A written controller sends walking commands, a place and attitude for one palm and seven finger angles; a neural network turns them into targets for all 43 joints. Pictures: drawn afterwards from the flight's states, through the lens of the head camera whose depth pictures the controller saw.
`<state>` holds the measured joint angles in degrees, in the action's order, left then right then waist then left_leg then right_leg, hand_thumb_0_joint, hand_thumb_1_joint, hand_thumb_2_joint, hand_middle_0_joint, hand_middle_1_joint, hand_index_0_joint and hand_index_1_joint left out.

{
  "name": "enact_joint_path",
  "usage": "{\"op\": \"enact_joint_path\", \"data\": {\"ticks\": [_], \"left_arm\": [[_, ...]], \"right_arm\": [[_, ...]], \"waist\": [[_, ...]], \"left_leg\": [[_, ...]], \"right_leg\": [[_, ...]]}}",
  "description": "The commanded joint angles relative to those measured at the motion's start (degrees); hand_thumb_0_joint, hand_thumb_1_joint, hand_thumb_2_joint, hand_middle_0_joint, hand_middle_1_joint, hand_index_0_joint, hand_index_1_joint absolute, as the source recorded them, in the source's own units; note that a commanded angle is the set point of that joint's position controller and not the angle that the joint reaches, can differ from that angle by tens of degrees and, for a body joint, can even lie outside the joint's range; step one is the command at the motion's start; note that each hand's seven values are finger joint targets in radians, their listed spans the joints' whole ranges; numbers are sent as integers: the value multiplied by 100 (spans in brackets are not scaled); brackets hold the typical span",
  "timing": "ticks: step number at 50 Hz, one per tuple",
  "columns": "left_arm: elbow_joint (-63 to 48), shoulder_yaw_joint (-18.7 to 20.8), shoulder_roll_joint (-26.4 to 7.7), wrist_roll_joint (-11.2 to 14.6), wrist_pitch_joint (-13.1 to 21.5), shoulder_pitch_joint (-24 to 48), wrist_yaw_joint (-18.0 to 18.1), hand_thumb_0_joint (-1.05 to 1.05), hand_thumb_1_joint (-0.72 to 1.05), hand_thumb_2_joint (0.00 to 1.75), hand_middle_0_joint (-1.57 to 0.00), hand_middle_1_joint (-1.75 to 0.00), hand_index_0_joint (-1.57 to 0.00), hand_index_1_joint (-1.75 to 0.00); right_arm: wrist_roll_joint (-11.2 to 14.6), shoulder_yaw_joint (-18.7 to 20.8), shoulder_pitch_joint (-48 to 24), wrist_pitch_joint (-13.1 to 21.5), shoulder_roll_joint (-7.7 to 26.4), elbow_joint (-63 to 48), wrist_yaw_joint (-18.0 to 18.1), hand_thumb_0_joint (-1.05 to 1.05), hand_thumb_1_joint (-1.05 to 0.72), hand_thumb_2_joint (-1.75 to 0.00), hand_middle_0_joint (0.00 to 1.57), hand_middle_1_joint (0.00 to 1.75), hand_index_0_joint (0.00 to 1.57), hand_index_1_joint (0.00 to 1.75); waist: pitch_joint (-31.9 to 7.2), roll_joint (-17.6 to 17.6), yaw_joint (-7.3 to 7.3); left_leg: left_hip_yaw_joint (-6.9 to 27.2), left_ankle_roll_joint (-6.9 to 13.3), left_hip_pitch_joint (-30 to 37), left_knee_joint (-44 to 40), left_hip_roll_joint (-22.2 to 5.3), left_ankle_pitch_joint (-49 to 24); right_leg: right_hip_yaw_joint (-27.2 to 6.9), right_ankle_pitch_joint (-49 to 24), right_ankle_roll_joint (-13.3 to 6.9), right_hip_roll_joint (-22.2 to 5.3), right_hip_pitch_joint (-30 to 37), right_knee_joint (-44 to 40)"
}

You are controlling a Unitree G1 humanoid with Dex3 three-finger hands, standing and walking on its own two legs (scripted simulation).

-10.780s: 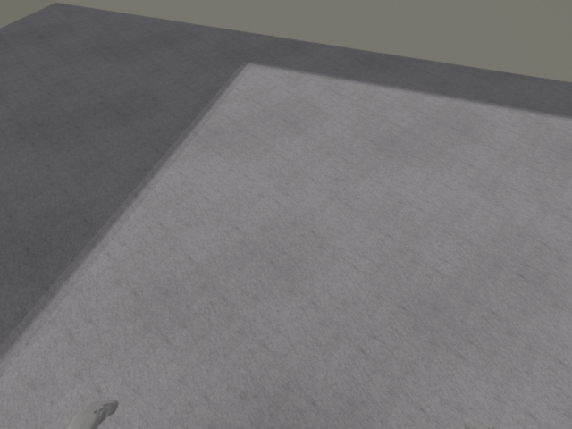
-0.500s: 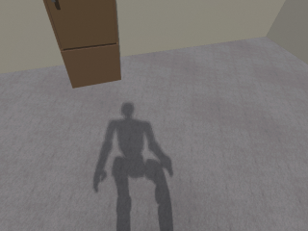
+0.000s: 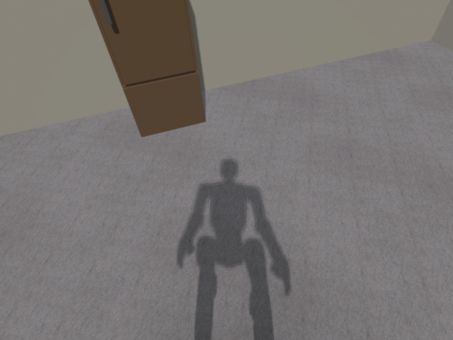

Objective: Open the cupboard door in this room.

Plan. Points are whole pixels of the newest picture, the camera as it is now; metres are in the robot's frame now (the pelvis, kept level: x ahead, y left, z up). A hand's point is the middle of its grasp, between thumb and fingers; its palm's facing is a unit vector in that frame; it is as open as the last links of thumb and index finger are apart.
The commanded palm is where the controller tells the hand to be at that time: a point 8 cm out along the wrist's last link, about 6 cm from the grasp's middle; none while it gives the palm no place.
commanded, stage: stand and wait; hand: left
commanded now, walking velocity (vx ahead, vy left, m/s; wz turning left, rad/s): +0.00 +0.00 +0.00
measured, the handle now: (103, 5) +1.48 +0.64 +0.07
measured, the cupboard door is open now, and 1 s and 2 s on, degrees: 0 0 0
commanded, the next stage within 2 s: turn or walk to find it in 0.14 s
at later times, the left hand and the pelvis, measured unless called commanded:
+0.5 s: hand out of the picture -0.04 +0.21 -0.18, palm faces +0.15 -0.96 -0.25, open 7.4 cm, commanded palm none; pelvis -0.05 +0.02 -0.01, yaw +5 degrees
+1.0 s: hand out of the picture -0.07 +0.22 -0.17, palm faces +0.22 -0.96 -0.16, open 7.4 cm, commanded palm none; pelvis -0.05 +0.04 +0.00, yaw +13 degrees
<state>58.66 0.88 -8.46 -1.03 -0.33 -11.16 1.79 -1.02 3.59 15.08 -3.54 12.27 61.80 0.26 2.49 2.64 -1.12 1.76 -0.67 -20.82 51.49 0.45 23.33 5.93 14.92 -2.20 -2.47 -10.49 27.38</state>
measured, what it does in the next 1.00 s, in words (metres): steps on the spot: left foot, then right foot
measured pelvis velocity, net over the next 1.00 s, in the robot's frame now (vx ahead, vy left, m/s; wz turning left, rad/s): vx -0.05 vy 0.04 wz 0.23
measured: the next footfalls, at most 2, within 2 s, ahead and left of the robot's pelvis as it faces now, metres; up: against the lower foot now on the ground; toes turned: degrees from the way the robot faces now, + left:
left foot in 0.22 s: -0.01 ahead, +0.15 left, +0.00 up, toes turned +4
right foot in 0.50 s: -0.01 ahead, -0.10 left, +0.00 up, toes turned +0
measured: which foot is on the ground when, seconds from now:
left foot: up 0.00-0.20, down 0.22-0.54, up 0.56-0.80, down 0.82-1.00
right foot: down 0.00-0.26, up 0.28-0.48, down 0.50-0.84, up 0.86-1.00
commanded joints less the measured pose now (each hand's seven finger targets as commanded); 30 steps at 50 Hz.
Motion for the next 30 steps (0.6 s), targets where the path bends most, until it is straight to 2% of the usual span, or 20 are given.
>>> {"op": "enact_joint_path", "data": {"ticks": [1, 5, 6, 8, 9, 10, 11, 12, 13, 14, 16, 19, 22, 24, 25, 26, 27, 28, 29, 30], "left_arm": [[-225, 204, -938, -2, 122, -130, 11, 0, 90, 90, -20, -30, -20, -30], [-28, 250, -1050, -46, 114, -494, 5, 0, 90, 90, -20, -30, -20, -30], [38, 248, -1038, -41, 111, -536, 3, 0, 90, 90, -20, -30, -20, -30], [64, 263, -1077, 7, 92, -426, 17, 0, 90, 90, -20, -30, -20, -30], [77, 263, -1038, 50, 70, -357, 24, 0, 90, 90, -20, -30, -20, -30], [64, 242, -919, 86, 47, -387, 20, 0, 90, 90, -20, -30, -20, -30], [38, 218, -758, 103, 19, -468, -6, 0, 90, 90, -20, -30, -20, -30], [-1, 196, -617, 95, -7, -482, -8, 0, 90, 90, -20, -30, -20, -30], [-26, 186, -598, 87, -23, -327, -20, 0, 90, 90, -20, -30, -20, -30], [9, 183, -603, 59, -82, -152, -14, 0, 90, 90, -20, -30, -20, -30], [-53, 228, -697, 53, -126, -69, -22, 0, 90, 90, -20, -30, -20, -30], [20, 181, -500, 60, -102, -221, -32, 0, 90, 90, -20, -30, -20, -30], [164, 117, -410, 59, -15, -498, -36, 0, 90, 90, -20, -30, -20, -30], [309, 112, -526, 39, 74, -801, -7, 0, 90, 90, -20, -30, -20, -30], [341, 134, -782, 9, 120, -827, 28, 0, 90, 90, -20, -30, -20, -30], [339, 169, -1046, 3, 141, -812, 44, 0, 90, 90, -20, -30, -20, -30], [282, 162, -1194, 6, 135, -679, 27, 0, 90, 90, -20, -30, -20, -30], [259, 205, -1165, 1, 151, -596, 22, 0, 90, 90, -20, -30, -20, -30], [234, 182, -1045, -17, 129, -488, 22, 0, 90, 90, -20, -30, -20, -30], [217, 151, -970, -24, 103, -359, 12, 0, 90, 90, -20, -30, -20, -30]], "right_arm": [[18, 42, 123, 100, 205, -159, 23, 0, -90, -90, 20, 30, 20, 30], [38, -39, -99, 198, 100, -212, 63, 0, -90, -90, 20, 30, 20, 30], [42, -59, -80, 219, 77, -169, 73, 0, -90, -90, 20, 30, 20, 30], [56, -102, 274, 283, 34, -15, 97, 0, -90, -90, 20, 30, 20, 30], [66, -107, 418, 321, 92, 73, 100, 0, -90, -90, 20, 30, 20, 30], [67, -100, 474, 375, 230, 87, 101, 0, -90, -90, 20, 30, 20, 30], [44, -54, 292, 392, 480, 20, 109, 0, -90, -90, 20, 30, 20, 30], [20, -25, 98, 376, 684, -92, 125, 0, -90, -90, 20, 30, 20, 30], [-3, -14, -15, 355, 741, -116, 158, 0, -90, -90, 20, 30, 20, 30], [-9, -17, -70, 363, 667, -85, 175, 0, -90, -90, 20, 30, 20, 30], [-5, -25, -12, 355, 645, -140, 197, 0, -90, -90, 20, 30, 20, 30], [-32, 9, -136, 348, 711, -175, 212, 0, -90, -90, 20, 30, 20, 30], [-17, 27, -116, 344, 717, -175, 203, 0, -90, -90, 20, 30, 20, 30], [44, 28, -66, 351, 604, -159, 182, 0, -90, -90, 20, 30, 20, 30], [87, -2, -24, 371, 392, -170, 159, 0, -90, -90, 20, 30, 20, 30], [105, -62, -109, 355, 189, -271, 129, 0, -90, -90, 20, 30, 20, 30], [85, -62, -188, 315, 179, -307, 117, 0, -90, -90, 20, 30, 20, 30], [33, -44, -297, 228, 207, -290, 133, 0, -90, -90, 20, 30, 20, 30], [24, -17, -366, 189, 284, -278, 127, 0, -90, -90, 20, 30, 20, 30], [20, -20, -291, 180, 254, -217, 117, 0, -90, -90, 20, 30, 20, 30]], "waist": [[182, -1141, 119], [22, -1273, 322], [-5, -1231, 321], [-289, -1126, 152], [-369, -915, 69], [-472, -439, 66], [-392, 276, 175], [-261, 693, 233], [-37, 757, 200], [88, 1265, 127], [227, 1164, 89], [-9, 814, 138], [-372, 514, 193], [-614, 129, 261], [-693, -493, 216], [-520, -1218, 216], [-288, -1280, 203], [-122, -1776, 279], [262, -1704, 264], [428, -1567, 189]], "left_leg": [[-113, -130, -76, 168, -273, -108], [-293, -137, 187, -1070, -322, 240], [-354, -141, 358, -1395, -314, 132], [-418, -127, 967, -2355, -250, -602], [-371, -102, 1363, -2840, -279, -1134], [-33, -12, 1593, -3092, -529, -1576], [613, 208, 1494, -3149, -1068, -2037], [986, 488, 1158, -3325, -1538, -2240], [1084, 620, 903, -3446, -1637, -2407], [1232, 761, 825, -3598, -1623, -2766], [1332, 966, 691, -3565, -1652, -3319], [1188, 1022, 1166, -3269, -1486, -3692], [976, 847, 1369, -2963, -1221, -3678], [746, 487, 1143, -2495, -879, -3131], [375, 231, 670, -2159, -613, -2472], [40, 31, 171, -1991, -214, -1265], [-63, -37, 169, -1818, -80, -173], [13, -48, 205, -1332, -159, 355], [65, -18, 215, -979, -237, 424], [31, 3, 290, -873, -261, 290]], "right_leg": [[-982, -636, -488, -1221, -355, -1322], [-1242, -1211, -695, -1319, 42, -1101], [-1236, -1287, -656, -1283, 38, -1038], [-1018, -1309, -433, -1133, 56, -717], [-864, -1199, -244, -1062, -118, -456], [-631, -1019, -31, -826, -268, -79], [-320, -562, 201, -481, -541, 254], [-42, -29, 362, -307, -596, 464], [40, 305, 439, -204, -614, 711], [15, 742, 468, -205, -740, 1242], [-259, 1321, 435, -219, -986, 1988], [-296, 1330, 480, -171, -1145, 1848], [-172, 704, 517, -52, -585, 649], [-239, -576, 493, -171, 280, -578], [-757, -1233, 342, -683, 805, -665], [-1388, -1868, 44, -1330, 866, -752], [-1553, -1796, -335, -1725, 453, -883], [-1738, -1415, -570, -1721, 45, -1123], [-1723, -990, -665, -1687, -436, -1283], [-1532, -805, -649, -1535, -637, -1269]]}}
